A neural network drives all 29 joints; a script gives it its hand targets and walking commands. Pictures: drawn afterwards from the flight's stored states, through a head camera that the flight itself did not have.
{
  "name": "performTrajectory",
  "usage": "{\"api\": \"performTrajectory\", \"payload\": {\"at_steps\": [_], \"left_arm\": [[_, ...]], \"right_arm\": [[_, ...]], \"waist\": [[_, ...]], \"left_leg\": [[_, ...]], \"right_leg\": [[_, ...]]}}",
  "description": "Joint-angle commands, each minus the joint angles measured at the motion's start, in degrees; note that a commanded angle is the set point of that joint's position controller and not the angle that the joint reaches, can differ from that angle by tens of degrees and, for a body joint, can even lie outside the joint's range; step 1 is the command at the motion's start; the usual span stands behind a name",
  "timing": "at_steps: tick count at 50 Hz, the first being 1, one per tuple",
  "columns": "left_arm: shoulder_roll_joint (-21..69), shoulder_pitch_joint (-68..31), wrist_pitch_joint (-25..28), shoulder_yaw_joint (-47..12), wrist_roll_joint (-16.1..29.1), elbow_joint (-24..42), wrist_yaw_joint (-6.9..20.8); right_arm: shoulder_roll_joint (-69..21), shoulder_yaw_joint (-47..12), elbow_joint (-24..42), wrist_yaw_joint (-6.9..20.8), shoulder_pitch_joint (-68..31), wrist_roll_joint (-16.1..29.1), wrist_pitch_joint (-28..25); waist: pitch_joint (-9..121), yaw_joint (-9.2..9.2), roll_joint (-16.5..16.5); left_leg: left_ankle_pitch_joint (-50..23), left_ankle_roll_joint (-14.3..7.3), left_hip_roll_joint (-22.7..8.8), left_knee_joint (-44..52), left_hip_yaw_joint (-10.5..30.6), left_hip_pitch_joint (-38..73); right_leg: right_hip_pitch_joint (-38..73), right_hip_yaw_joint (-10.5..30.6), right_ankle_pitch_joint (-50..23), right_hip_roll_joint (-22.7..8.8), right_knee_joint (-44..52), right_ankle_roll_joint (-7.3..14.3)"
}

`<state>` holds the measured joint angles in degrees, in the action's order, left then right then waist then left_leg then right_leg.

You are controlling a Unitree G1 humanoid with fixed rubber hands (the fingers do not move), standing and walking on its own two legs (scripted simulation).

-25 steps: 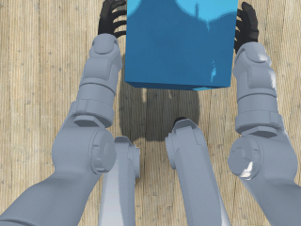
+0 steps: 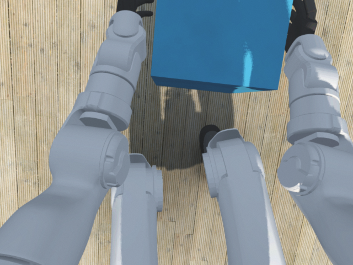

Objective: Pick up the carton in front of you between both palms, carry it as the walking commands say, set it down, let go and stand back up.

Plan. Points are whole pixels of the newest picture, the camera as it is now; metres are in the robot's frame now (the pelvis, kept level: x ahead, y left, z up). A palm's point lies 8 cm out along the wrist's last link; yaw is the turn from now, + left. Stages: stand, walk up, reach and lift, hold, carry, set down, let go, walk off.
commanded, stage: set down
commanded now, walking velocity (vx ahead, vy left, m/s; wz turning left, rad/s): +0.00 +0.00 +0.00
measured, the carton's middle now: (207, 39) +0.49 -0.16 -0.24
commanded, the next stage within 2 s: none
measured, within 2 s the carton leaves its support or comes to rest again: rests again in 0.44 s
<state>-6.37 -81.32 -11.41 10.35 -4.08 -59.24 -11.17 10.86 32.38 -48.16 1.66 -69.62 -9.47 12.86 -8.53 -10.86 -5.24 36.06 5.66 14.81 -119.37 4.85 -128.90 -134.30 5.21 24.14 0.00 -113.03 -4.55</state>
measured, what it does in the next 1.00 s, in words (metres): stands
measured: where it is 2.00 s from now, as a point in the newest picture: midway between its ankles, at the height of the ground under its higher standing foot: (177, 185)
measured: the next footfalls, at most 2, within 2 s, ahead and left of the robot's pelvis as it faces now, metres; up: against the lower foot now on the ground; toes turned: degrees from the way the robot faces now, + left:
none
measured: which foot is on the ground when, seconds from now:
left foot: down 0.00-1.00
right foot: down 0.00-1.00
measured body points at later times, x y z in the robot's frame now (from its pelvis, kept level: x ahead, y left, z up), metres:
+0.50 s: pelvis +0.00 +0.00 -0.01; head +0.36 -0.06 +0.24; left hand +0.56 -0.01 -0.20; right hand +0.45 -0.30 -0.21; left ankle +0.09 +0.12 -0.37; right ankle +0.14 -0.15 -0.37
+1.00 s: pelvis -0.01 +0.00 -0.02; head +0.37 -0.05 +0.21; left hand +0.56 +0.01 -0.23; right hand +0.43 -0.34 -0.23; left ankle +0.09 +0.11 -0.37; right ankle +0.14 -0.15 -0.37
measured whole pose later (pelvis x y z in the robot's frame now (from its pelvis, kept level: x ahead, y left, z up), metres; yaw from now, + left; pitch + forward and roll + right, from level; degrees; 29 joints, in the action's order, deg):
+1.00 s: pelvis -0.01 +0.00 -0.02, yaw -1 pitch +37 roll -1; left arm -15.8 -86.0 -5.3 -2.0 5.4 -64.5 -6.7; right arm 22.4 25.3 -71.9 -0.2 -77.2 2.8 -2.6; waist -23.1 -10.4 -2.8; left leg 36.5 3.6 9.4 -125.5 2.7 -126.5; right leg -131.7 2.5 23.9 -3.4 -118.3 -2.0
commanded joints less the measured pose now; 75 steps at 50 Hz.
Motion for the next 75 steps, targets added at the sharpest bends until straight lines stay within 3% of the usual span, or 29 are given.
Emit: {"api": "performTrajectory", "payload": {"at_steps": [1,11,21,22,32,36,40,43,45,48,55,60,64,70,75], "left_arm": [[50.2,-27.1,2.3,-15.7,3.7,5.2,13.4],[46.4,-27.2,3.5,-14.9,4.5,2.8,13.4],[43.1,-26.4,5.1,-14.8,4.8,1.5,14.4],[42.3,-26.7,5.2,-14.7,4.7,1.1,14.5],[33.4,-24.5,5.8,-11.1,2.8,-3.1,14.6],[28.1,-24.9,6.4,-11.1,3.4,-3.7,14.0],[17.0,-23.8,7.2,-11.4,4.7,-3.8,11.8],[-5.3,-19.2,7.7,-10.1,6.9,-2.6,6.7],[-11.5,-19.5,7.3,-11.0,8.1,-1.9,4.5],[-11.9,-19.8,7.0,-12.7,9.9,0.2,4.1],[-11.1,-20.0,6.5,-14.5,12.1,8.3,3.9],[-13.5,-18.3,5.1,-12.3,10.5,16.0,2.5],[-13.7,-16.0,2.4,-10.0,9.6,20.6,1.6],[-13.7,-11.6,0.2,-4.3,8.1,11.1,2.5],[-13.9,-9.8,1.1,-0.8,5.7,5.8,3.9]], "right_arm": [[-34.8,-19.0,2.4,14.0,-33.6,4.7,-1.8],[-30.8,-19.3,1.4,13.3,-35.5,5.2,-3.7],[-28.5,-19.5,-1.6,11.7,-34.5,6.2,-5.8],[-28.1,-18.9,-2.6,11.4,-33.3,5.8,-5.9],[-21.4,-15.1,-8.6,9.7,-30.1,4.1,-7.0],[-16.9,-13.0,-12.5,8.8,-27.1,3.6,-7.9],[-6.6,-9.6,-16.1,6.2,-22.6,4.4,-10.2],[15.4,-3.9,-19.4,0.8,-14.5,5.9,-13.7],[21.9,-3.7,-19.5,-2.1,-15.8,8.0,-15.6],[24.2,-6.4,-18.8,-2.7,-18.6,12.8,-17.1],[23.7,-12.2,-14.7,-0.8,-18.5,21.9,-16.8],[25.0,-11.4,-8.0,-1.8,-14.7,22.2,-14.7],[24.4,-11.3,-0.2,-3.1,-12.0,20.7,-11.3],[18.0,-13.5,1.4,-3.7,-12.5,18.1,-7.1],[15.2,-13.7,1.2,-3.1,-12.4,16.1,-6.7]], "waist": [[59.1,-8.37,-10.6],[54.4,-8.6,-8.1],[50.1,-8.48,-7.7],[48.9,-8.98,-7.7],[40.7,-7.3,-7.9],[38.5,-7.63,-7.2],[37.9,-8.33,-5.3],[38.8,-8.98,-4.0],[40.9,-9.12,-4.2],[43.5,-8.17,-5.3],[53.1,-6.6,-4.5],[65.9,-6.75,-4.3],[73.6,-6.18,-2.1],[58.9,-2.41,5.1],[56.6,-0.48,7.5]], "left_leg": [[-13.0,-2.6,-2.0,12.2,-8.4,18.6],[-13.5,-3.2,-2.2,10.8,-7.4,17.4],[-12.9,-3.6,-2.3,8.6,-7.7,12.3],[-11.8,-3.6,-2.4,8.5,-7.7,11.5],[-7.5,-4.5,-2.6,8.3,-7.0,9.0],[-6.4,-4.6,-3.0,7.8,-6.5,9.6],[-6.4,-4.1,-4.3,7.3,-6.1,12.8],[-6.7,-3.0,-6.3,7.4,-5.6,17.3],[-7.9,-2.6,-7.4,7.1,-4.8,20.0],[-10.4,-2.1,-8.7,6.3,-4.4,22.7],[-13.8,-1.5,-9.8,4.5,-6.0,26.4],[-11.6,-1.0,-8.5,4.7,-9.0,29.1],[-6.9,-1.9,-7.2,7.3,-10.9,29.5],[1.6,-3.8,-7.3,13.1,-11.0,19.1],[1.6,-4.4,-7.2,17.4,-10.7,17.8]], "right_leg": [[36.7,-10.7,-19.0,3.1,4.3,3.6],[35.1,-10.0,-18.6,2.2,2.8,3.9],[36.8,-8.5,-20.5,2.2,1.6,4.5],[36.8,-8.3,-20.0,2.2,1.7,4.5],[31.7,-7.0,-13.5,1.8,1.3,5.4],[30.5,-6.8,-11.7,1.4,0.9,5.3],[30.9,-7.5,-11.0,0.6,0.6,4.4],[32.8,-8.1,-11.9,-1.0,0.6,3.3],[33.4,-8.2,-13.1,-2.1,0.5,3.1],[33.4,-7.9,-15.6,-2.7,0.0,3.4],[42.2,-6.7,-23.9,-2.4,-0.2,3.0],[54.7,-7.3,-27.2,-0.8,1.5,2.6],[64.8,-8.7,-24.7,0.4,5.1,2.4],[59.6,-8.6,-9.5,1.2,11.6,1.3],[57.6,-8.6,-7.4,1.5,14.7,0.5]]}}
